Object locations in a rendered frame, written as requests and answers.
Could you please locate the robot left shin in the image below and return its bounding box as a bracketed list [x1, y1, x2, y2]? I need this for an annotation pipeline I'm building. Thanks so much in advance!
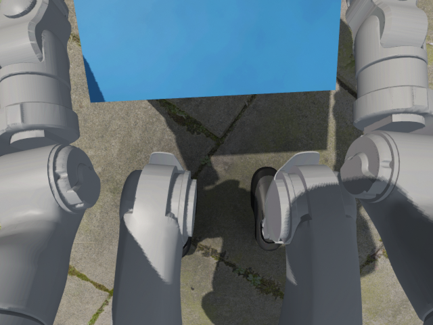
[119, 152, 188, 246]

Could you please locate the robot left forearm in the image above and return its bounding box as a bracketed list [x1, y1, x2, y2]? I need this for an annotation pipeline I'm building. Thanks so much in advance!
[0, 0, 80, 156]

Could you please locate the robot right upper arm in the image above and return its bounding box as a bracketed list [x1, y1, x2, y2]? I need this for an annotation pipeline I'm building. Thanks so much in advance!
[340, 130, 433, 325]

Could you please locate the robot left upper arm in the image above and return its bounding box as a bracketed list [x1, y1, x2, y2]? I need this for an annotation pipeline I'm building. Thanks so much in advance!
[0, 144, 101, 325]

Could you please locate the carton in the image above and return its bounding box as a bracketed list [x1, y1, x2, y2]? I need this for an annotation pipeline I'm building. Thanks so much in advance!
[74, 0, 341, 103]

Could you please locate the robot left thigh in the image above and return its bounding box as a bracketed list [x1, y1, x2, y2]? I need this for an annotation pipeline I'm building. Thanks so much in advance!
[110, 163, 197, 325]

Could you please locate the robot right forearm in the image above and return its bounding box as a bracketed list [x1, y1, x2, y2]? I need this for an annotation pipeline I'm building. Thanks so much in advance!
[346, 0, 433, 135]

